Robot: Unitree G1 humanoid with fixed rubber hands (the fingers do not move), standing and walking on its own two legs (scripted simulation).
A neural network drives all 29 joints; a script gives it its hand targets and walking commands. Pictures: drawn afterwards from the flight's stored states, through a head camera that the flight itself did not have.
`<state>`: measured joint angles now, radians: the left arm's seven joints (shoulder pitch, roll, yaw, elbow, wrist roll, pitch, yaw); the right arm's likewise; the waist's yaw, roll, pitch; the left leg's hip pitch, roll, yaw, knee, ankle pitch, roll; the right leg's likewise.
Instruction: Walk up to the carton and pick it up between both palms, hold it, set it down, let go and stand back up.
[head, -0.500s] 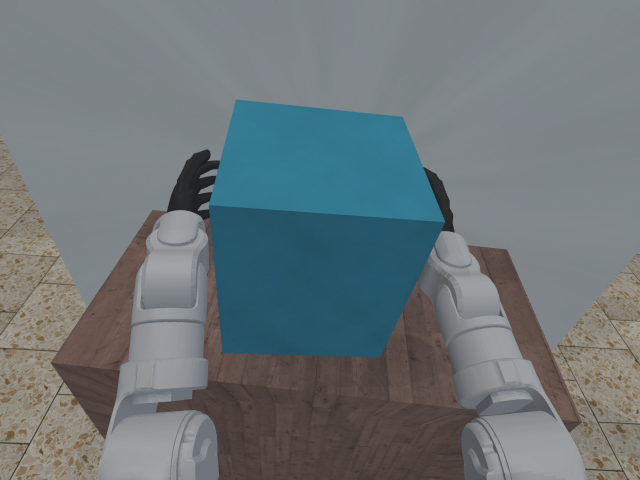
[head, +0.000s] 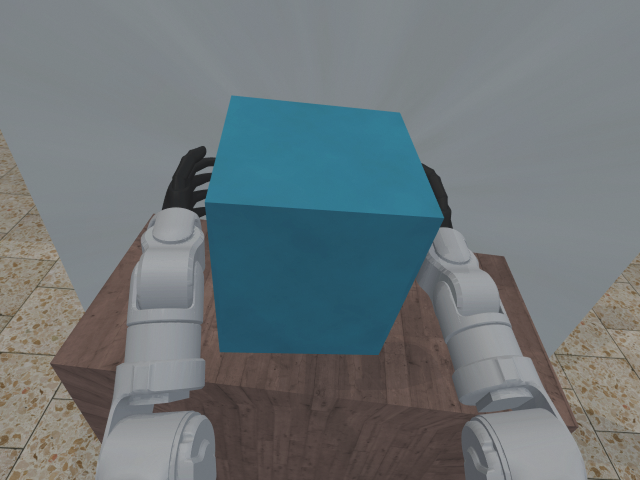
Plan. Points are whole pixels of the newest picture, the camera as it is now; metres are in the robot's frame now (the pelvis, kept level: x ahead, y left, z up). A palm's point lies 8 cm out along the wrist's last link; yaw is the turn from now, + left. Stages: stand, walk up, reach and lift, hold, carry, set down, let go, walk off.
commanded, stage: hold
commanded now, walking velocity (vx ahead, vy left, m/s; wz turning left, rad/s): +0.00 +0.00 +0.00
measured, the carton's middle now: (309, 233) +0.37 +0.00 +0.16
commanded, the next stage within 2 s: none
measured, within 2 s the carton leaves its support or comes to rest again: neither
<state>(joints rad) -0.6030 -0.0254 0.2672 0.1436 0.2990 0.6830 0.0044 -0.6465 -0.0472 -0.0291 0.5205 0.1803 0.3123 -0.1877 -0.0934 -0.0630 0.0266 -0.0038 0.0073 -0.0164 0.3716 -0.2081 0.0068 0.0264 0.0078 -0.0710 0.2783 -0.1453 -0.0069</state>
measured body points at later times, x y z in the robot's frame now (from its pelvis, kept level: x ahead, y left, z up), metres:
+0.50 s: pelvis -0.01 +0.00 +0.00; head -0.07 +0.03 +0.44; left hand +0.36 +0.16 +0.21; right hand +0.37 -0.15 +0.21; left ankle +0.01 +0.11 -0.75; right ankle +0.02 -0.11 -0.75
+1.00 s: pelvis +0.00 +0.00 +0.00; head -0.06 +0.03 +0.44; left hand +0.37 +0.16 +0.21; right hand +0.37 -0.15 +0.20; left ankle +0.01 +0.11 -0.75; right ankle +0.02 -0.11 -0.75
